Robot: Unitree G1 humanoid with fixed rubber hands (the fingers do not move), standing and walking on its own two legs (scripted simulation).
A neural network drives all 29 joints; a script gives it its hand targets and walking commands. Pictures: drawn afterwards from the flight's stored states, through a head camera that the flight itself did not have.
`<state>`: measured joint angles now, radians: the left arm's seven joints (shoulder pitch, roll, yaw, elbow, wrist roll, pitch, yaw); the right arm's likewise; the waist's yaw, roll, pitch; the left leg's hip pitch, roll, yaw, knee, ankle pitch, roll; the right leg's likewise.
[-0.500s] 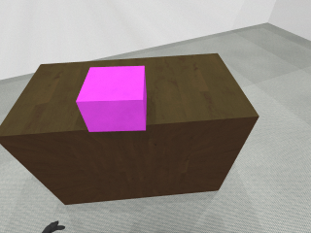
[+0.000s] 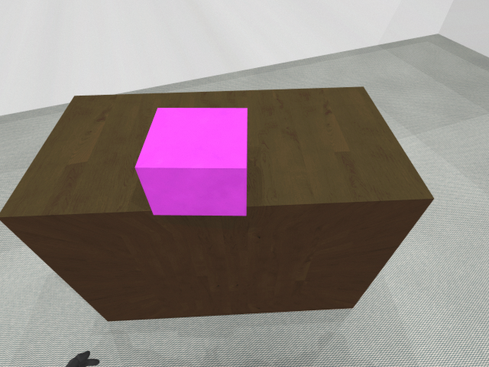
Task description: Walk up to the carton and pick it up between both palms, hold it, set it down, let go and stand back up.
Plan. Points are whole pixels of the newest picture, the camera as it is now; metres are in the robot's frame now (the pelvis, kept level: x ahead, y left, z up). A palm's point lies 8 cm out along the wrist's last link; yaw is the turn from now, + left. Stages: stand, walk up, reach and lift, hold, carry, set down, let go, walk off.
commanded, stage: walk up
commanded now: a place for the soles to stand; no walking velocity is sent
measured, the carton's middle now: (201, 160) +0.55 +0.14 +0.02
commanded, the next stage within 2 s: none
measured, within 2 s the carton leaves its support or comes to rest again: neither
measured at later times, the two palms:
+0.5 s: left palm out of the picture +0.07 +0.30 -0.07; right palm out of the picture +0.01 -0.36 -0.09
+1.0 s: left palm out of the picture +0.07 +0.30 -0.09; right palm out of the picture +0.06 -0.36 -0.09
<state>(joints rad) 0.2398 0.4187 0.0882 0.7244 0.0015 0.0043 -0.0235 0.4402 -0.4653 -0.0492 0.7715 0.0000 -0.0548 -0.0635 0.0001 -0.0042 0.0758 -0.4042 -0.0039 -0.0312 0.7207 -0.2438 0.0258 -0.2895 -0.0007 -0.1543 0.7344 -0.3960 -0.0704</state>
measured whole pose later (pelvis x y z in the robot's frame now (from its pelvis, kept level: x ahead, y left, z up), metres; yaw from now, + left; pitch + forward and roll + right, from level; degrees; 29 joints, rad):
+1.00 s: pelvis -0.01 -0.03 -0.01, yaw +3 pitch -3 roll +1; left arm 0.24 0.41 0.09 0.75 0.00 0.01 -0.02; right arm 0.35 -0.46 -0.05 0.77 0.00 -0.03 -0.06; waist 0.00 -0.01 0.13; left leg -0.49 -0.03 -0.05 0.95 -0.36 0.01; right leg -0.32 -0.04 -0.13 0.85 -0.48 -0.06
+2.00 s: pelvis +0.01 -0.01 -0.01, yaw +7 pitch -2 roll +0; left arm 0.15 0.41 0.09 0.75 0.00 0.01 -0.01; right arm 0.31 -0.46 -0.05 0.77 0.00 -0.08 -0.05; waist 0.00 -0.03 0.16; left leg -0.38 -0.01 -0.06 0.82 -0.39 -0.01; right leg -0.35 -0.08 -0.13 0.85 -0.45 -0.02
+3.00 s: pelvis +0.07 +0.13 +0.00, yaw +11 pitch -2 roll -2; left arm 0.20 0.45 0.09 0.76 0.00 -0.04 -0.01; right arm 0.32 -0.46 -0.05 0.77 0.00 -0.08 0.03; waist 0.00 -0.03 0.14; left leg -0.34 -0.04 -0.03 0.74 -0.35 0.05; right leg -0.52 -0.06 -0.07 1.20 -0.41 0.00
